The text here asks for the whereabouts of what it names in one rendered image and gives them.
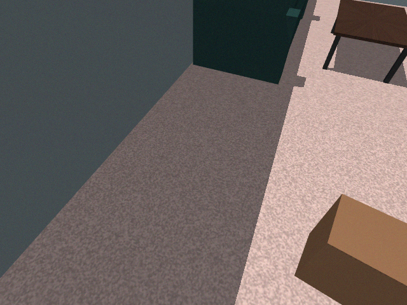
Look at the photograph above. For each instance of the coffee table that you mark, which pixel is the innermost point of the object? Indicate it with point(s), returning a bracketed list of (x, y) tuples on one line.
[(376, 23)]

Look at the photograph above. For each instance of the sofa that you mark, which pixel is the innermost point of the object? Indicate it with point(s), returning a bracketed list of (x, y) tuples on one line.
[(249, 38)]

